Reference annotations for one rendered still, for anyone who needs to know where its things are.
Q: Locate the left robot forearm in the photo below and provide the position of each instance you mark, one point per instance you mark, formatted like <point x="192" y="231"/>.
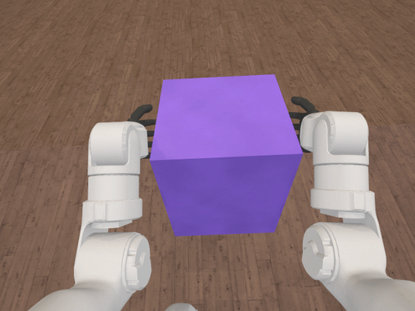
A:
<point x="114" y="153"/>

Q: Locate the right robot forearm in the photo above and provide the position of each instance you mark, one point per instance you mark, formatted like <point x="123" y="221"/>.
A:
<point x="339" y="143"/>

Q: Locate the robot left upper arm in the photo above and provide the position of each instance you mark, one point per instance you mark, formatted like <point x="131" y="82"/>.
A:
<point x="110" y="267"/>

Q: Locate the robot right hand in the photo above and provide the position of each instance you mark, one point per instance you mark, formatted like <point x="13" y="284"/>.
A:
<point x="308" y="107"/>

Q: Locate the carton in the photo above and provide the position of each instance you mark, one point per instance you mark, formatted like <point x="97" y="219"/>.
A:
<point x="224" y="154"/>

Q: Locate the robot right upper arm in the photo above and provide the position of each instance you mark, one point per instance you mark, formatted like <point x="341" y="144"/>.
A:
<point x="349" y="260"/>

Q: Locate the robot left hand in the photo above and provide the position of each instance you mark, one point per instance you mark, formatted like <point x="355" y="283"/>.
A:
<point x="137" y="114"/>

